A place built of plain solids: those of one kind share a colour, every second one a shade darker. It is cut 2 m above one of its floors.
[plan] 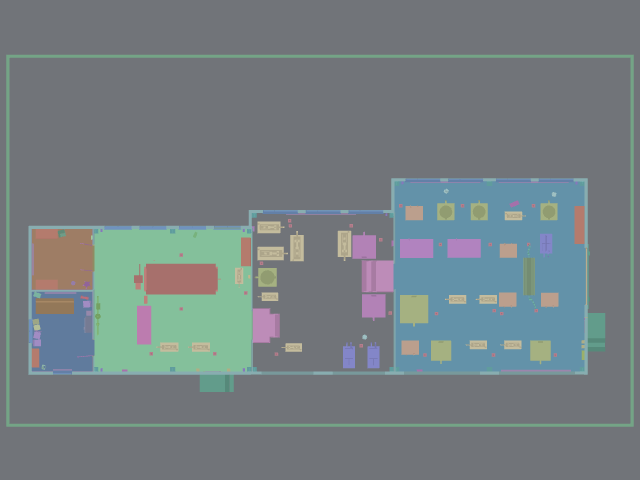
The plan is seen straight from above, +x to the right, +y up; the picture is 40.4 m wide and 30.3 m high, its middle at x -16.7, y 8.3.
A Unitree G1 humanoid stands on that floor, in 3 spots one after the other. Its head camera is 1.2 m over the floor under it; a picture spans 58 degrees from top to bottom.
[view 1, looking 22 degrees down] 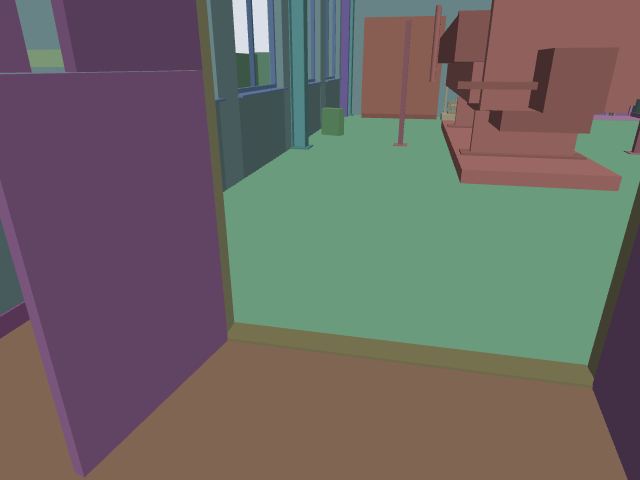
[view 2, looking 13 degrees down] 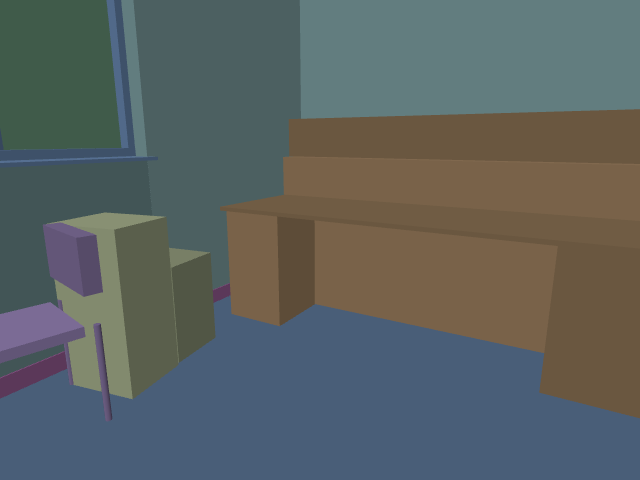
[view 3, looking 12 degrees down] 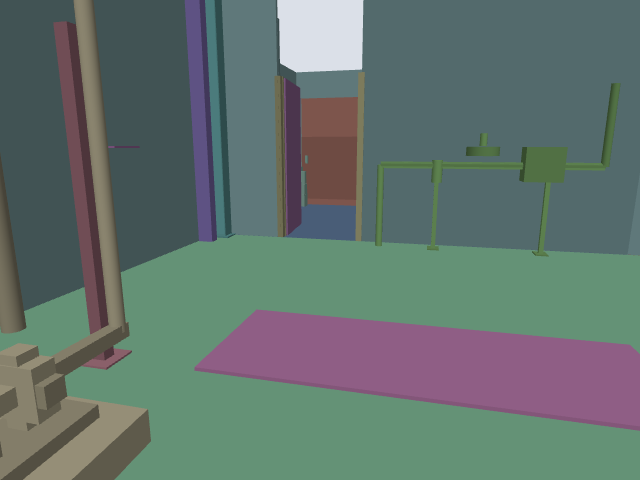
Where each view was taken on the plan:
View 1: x -32.65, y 7.15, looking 12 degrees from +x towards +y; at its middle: raised_floor_boilers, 3.20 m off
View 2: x -32.65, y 1.50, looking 120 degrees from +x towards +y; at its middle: control_desk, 3.12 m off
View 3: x -25.40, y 2.90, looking -166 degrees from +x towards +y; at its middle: raised_floor_boilers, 5.77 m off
